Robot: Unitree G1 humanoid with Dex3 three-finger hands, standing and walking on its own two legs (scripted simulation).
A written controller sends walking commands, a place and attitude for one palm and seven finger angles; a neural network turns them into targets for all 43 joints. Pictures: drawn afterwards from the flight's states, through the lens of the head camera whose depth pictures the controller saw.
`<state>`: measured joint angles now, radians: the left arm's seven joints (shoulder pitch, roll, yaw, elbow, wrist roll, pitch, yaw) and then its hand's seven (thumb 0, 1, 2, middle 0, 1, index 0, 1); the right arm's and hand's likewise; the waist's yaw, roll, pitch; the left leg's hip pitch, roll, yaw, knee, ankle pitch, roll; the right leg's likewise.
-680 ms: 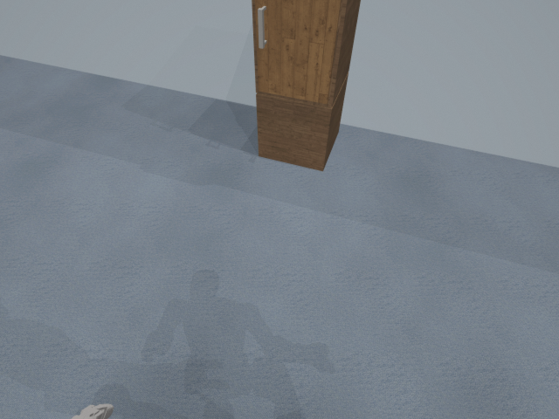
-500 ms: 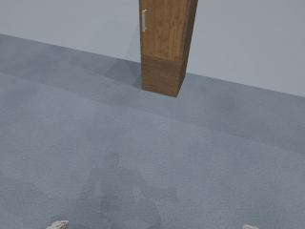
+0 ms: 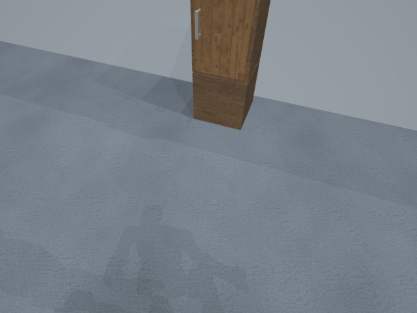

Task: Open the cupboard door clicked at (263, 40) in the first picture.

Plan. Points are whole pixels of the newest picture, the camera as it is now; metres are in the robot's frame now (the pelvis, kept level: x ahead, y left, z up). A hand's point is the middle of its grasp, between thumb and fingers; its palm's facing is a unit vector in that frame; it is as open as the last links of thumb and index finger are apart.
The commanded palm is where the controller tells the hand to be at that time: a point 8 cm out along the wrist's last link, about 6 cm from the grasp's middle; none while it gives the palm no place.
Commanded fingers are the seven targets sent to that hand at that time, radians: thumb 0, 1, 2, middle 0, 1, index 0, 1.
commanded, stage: stand and wait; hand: left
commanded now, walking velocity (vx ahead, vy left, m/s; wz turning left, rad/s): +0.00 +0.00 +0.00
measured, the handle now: (198, 24) +1.55 +0.14 -0.05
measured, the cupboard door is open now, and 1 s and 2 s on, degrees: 0 0 0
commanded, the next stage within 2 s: look at it before walking up in 0.16 s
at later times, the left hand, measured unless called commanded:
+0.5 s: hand out of the picture +0.07 +0.25 -0.16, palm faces -0.04 -0.94 -0.33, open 7.4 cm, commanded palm none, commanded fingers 0.00 0.90 0.90 -0.20 -0.30 -0.20 -0.30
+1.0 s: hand out of the picture +0.07 +0.25 -0.15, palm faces -0.03 -0.94 -0.34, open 7.4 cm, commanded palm none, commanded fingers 0.00 0.90 0.90 -0.20 -0.30 -0.20 -0.30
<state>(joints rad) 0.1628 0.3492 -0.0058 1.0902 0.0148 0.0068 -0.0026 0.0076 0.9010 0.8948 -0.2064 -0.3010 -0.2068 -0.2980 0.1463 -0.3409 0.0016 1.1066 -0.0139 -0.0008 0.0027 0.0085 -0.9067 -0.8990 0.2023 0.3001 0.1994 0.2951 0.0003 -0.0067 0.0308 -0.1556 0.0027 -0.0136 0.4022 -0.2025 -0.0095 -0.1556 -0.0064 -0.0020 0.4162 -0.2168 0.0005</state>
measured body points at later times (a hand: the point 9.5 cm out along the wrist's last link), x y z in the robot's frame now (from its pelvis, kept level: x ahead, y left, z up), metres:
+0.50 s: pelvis +0.00 +0.00 +0.00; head +0.00 +0.01 +0.45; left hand +0.07 +0.30 -0.13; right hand +0.07 -0.29 -0.13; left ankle +0.01 +0.13 -0.74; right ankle +0.01 -0.12 -0.74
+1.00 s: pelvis +0.00 +0.00 +0.00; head +0.01 +0.00 +0.45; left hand +0.07 +0.30 -0.13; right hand +0.09 -0.29 -0.13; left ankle +0.01 +0.13 -0.74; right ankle +0.01 -0.12 -0.74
